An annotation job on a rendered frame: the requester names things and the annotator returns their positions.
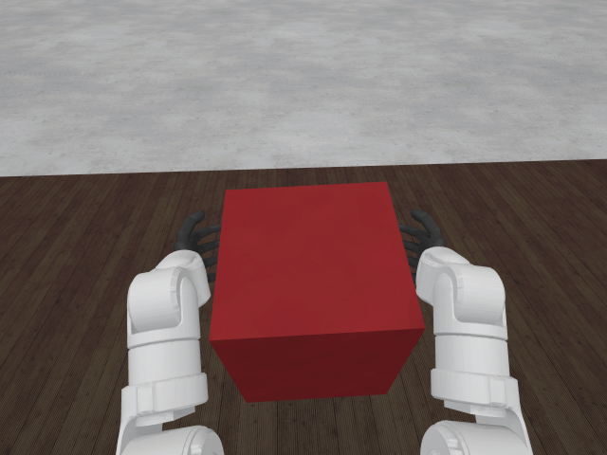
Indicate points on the robot left forearm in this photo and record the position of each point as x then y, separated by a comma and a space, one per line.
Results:
164, 366

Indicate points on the right robot upper arm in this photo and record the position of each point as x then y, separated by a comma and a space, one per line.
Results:
463, 438

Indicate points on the robot right hand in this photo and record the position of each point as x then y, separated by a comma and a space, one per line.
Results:
431, 238

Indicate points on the left robot upper arm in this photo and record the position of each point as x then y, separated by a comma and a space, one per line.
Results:
195, 440

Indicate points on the robot right forearm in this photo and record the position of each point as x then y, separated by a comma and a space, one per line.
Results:
469, 320

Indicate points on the robot left hand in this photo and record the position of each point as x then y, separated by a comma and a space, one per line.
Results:
187, 240

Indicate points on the carton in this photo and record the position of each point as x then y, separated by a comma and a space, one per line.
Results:
314, 296

